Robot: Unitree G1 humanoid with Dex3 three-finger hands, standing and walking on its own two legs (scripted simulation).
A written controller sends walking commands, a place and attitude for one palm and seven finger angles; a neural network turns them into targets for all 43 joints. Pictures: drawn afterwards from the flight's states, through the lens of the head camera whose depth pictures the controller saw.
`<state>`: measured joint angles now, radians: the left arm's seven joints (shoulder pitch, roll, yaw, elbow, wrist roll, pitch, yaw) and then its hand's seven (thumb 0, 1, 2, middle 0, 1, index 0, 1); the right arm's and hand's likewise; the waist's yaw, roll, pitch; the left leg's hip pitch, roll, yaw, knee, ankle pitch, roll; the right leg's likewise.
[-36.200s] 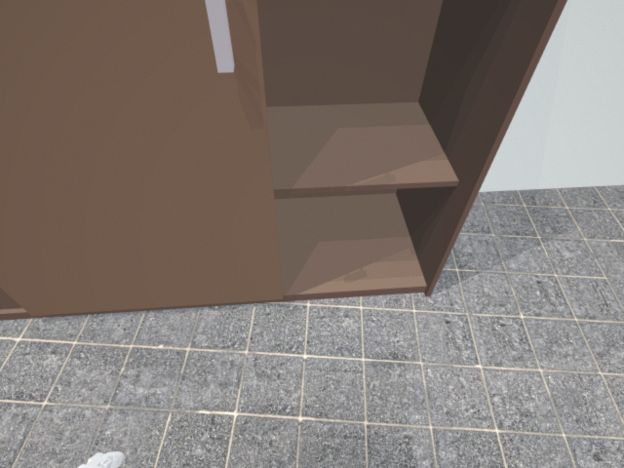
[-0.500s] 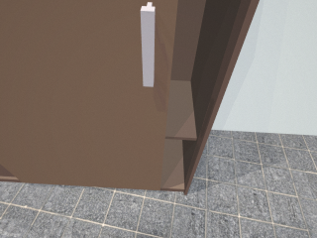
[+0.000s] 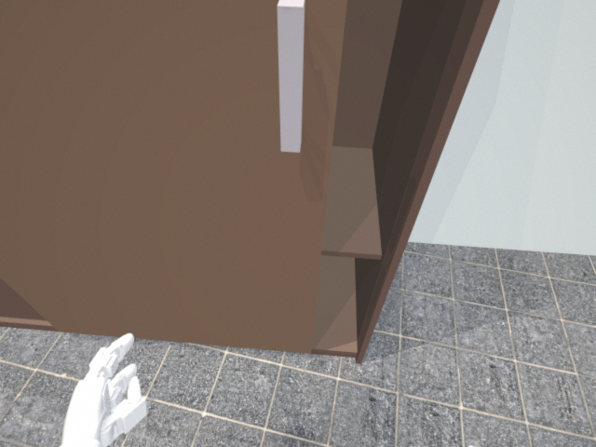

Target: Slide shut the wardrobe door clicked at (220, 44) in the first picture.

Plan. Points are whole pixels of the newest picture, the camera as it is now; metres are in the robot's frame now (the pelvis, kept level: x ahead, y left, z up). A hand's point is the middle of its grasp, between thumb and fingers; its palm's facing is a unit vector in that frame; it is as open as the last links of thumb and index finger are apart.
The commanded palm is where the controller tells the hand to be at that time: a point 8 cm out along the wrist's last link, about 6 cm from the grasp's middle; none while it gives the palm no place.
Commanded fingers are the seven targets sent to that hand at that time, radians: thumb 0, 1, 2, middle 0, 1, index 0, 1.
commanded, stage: raise the hand with hooked fingers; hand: left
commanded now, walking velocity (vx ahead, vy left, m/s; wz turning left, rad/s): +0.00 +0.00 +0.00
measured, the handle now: (292, 77) +0.51 +0.04 +0.25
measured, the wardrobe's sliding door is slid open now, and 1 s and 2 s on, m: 0.15 0.15 0.15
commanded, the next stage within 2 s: move the hooked fingers beside the handle in 1.96 s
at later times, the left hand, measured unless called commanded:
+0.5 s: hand (118, 372) +0.19 +0.22 +0.06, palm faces +0.00 -1.00 -0.10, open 9.9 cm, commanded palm +0.16 +0.28 +0.07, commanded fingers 0.00 0.13 0.57 -0.25 -0.80 -0.25 -0.80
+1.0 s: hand (54, 285) +0.23 +0.26 +0.17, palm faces +0.07 -0.99 -0.13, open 12.9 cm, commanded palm +0.20 +0.31 +0.18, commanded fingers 0.00 -0.45 0.32 -0.30 -1.17 -0.30 -1.17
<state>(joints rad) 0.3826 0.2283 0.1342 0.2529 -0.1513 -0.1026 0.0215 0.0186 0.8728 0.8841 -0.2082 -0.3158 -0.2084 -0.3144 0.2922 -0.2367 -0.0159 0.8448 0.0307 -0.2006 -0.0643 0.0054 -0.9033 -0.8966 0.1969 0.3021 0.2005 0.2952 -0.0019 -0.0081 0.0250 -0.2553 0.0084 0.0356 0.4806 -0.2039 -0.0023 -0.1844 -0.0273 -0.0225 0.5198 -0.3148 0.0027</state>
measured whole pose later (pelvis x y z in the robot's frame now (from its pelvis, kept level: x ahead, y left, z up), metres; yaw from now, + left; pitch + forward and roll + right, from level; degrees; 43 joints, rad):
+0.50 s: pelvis -0.02 -0.01 -0.03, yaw +2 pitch +3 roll -2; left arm 0.31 0.33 0.28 -0.02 -0.34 -0.25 -0.41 0.01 0.35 0.66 -0.24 -0.65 -0.24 -0.65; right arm 0.22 -0.23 0.04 0.63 0.04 -0.31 -0.09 0.01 -0.90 -0.90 0.20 0.30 0.20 0.30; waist 0.05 0.03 -0.05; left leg -0.56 0.04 -0.04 0.84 -0.35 -0.02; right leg -0.43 0.01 -0.09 0.81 -0.44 -0.02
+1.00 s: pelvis +0.00 +0.00 +0.00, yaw +1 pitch -2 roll -1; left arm 0.10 0.43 0.42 -0.07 -0.38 0.05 -0.41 0.00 -0.24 0.41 -0.29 -1.02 -0.29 -1.02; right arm 0.23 -0.26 0.06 0.66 0.08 -0.34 -0.11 0.01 -0.90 -0.90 0.20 0.30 0.20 0.30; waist 0.06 0.05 -0.03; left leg -0.29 0.03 0.00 0.57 -0.25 -0.01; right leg -0.17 -0.01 -0.06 0.54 -0.33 0.00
